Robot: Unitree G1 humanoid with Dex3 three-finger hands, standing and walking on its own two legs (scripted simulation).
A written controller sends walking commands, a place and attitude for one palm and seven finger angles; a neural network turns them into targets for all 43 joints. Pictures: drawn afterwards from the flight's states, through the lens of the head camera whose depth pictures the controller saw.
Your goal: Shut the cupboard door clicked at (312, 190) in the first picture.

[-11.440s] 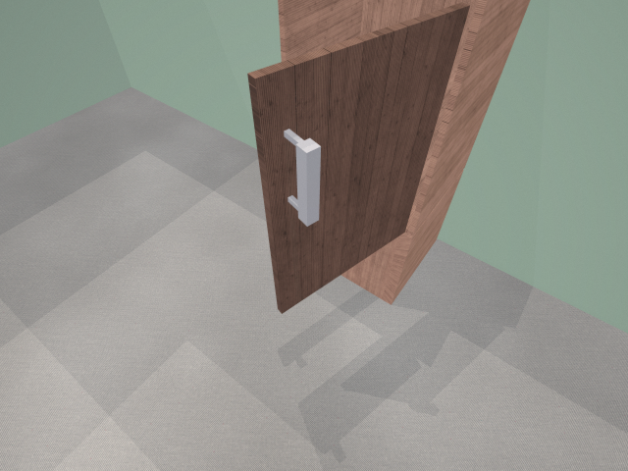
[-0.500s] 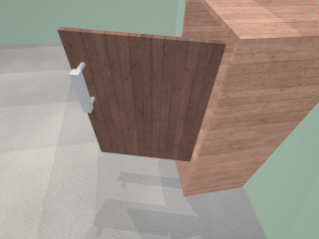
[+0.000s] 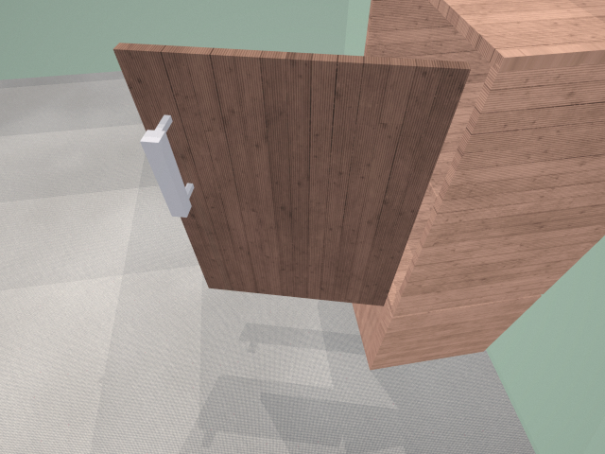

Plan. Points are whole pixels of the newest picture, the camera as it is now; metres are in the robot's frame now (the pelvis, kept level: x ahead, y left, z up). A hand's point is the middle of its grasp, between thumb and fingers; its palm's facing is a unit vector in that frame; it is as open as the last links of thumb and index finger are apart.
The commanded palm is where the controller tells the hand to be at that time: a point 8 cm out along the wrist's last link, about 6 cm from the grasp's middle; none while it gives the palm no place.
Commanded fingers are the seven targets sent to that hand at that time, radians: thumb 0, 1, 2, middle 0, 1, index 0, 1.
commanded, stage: come to a stop and stand still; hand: left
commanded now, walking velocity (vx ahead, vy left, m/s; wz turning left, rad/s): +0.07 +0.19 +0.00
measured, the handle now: (173, 167) +0.48 +0.24 +0.10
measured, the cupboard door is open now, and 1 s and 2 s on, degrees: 75 75 75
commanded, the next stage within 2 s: look again from close up in 1.68 s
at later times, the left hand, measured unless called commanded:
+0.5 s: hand out of the picture +0.06 +0.26 -0.16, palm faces +0.04 -0.97 -0.22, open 7.4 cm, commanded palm none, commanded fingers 0.00 0.90 0.90 -0.20 -0.30 -0.20 -0.30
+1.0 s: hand out of the picture +0.06 +0.27 -0.16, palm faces +0.01 -0.97 -0.24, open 7.4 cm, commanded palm none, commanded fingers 0.00 0.90 0.90 -0.20 -0.30 -0.20 -0.30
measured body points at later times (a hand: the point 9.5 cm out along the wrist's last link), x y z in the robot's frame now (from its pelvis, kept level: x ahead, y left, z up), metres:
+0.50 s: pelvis +0.01 +0.07 +0.01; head +0.04 +0.07 +0.46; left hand +0.05 +0.31 -0.14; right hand +0.10 -0.16 -0.13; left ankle +0.06 +0.17 -0.72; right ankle -0.01 -0.04 -0.70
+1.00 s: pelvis +0.01 +0.07 +0.01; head +0.00 +0.08 +0.46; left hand +0.06 +0.32 -0.14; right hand +0.05 -0.18 -0.13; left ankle +0.05 +0.17 -0.72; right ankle +0.00 -0.04 -0.72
